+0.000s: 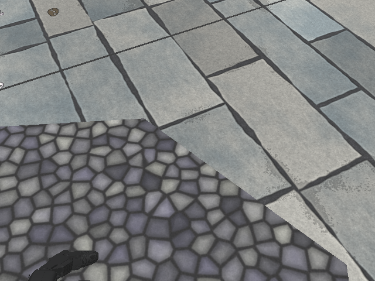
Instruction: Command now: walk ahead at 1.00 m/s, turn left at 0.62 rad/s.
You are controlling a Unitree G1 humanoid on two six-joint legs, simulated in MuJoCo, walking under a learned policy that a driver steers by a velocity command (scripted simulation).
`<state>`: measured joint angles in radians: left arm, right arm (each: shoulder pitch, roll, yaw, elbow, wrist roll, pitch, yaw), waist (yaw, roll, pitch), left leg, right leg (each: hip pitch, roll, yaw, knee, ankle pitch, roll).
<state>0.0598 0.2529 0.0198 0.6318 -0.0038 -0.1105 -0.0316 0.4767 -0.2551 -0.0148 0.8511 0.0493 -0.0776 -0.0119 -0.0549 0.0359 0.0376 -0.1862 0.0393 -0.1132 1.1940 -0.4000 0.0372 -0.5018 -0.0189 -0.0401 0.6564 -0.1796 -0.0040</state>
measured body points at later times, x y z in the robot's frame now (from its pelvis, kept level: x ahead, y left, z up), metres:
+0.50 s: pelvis +0.41 +0.07 +0.00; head +0.44 +0.09 +0.45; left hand +0.43 +0.36 -0.13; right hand +0.61 -0.14 -0.10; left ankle +0.50 +0.15 -0.71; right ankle +0.31 -0.14 -0.59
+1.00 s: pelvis +0.59 +0.05 +0.02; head +0.64 +0.02 +0.46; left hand +0.72 +0.34 -0.07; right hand +0.79 -0.22 -0.08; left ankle +0.55 +0.20 -0.63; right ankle +0.65 -0.02 -0.71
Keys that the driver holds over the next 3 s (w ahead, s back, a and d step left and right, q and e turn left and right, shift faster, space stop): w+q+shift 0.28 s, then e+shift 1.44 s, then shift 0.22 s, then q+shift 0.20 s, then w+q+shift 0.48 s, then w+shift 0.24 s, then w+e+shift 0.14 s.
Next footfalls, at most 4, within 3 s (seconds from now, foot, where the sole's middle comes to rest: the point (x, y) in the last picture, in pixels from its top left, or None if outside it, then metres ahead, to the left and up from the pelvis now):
0.36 left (144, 261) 0.53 0.17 -0.75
0.86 right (197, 216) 0.69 -0.03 -0.75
1.36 left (149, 197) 0.79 0.15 -0.75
1.80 right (206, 243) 0.59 -0.05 -0.75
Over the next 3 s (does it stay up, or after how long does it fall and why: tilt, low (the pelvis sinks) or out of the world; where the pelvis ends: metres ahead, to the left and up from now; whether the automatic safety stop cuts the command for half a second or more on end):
stays up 1.11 -0.21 0.02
